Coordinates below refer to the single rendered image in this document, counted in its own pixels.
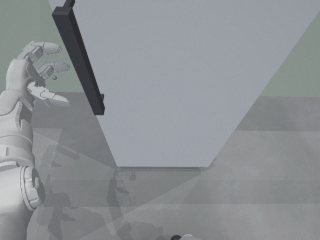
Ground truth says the robot left forearm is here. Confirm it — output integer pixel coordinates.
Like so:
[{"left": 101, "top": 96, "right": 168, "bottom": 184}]
[{"left": 0, "top": 90, "right": 35, "bottom": 172}]

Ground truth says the left robot hand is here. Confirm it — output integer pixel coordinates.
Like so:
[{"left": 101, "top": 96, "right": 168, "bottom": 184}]
[{"left": 6, "top": 40, "right": 71, "bottom": 107}]

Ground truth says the robot left upper arm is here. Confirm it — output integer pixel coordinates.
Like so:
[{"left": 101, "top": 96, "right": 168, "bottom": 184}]
[{"left": 0, "top": 166, "right": 46, "bottom": 240}]

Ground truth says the fridge door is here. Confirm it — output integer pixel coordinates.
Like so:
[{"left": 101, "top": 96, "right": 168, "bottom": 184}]
[{"left": 48, "top": 0, "right": 320, "bottom": 167}]

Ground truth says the handle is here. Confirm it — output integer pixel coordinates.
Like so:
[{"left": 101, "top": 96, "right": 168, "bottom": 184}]
[{"left": 52, "top": 0, "right": 105, "bottom": 115}]

